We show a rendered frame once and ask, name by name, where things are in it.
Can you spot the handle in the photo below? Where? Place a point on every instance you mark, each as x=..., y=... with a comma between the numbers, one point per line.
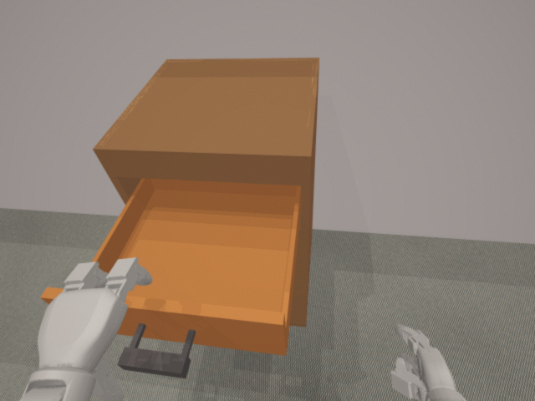
x=156, y=362

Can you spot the right robot hand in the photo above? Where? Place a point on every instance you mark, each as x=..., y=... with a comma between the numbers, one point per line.
x=415, y=378

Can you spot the cabinet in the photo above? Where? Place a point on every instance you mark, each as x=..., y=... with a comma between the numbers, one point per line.
x=239, y=120

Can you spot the drawer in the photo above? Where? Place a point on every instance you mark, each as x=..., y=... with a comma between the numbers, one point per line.
x=222, y=257

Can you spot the left robot hand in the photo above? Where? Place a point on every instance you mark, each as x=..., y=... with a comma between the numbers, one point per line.
x=82, y=321

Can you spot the left robot forearm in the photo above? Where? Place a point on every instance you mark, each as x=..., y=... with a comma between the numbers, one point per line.
x=59, y=384

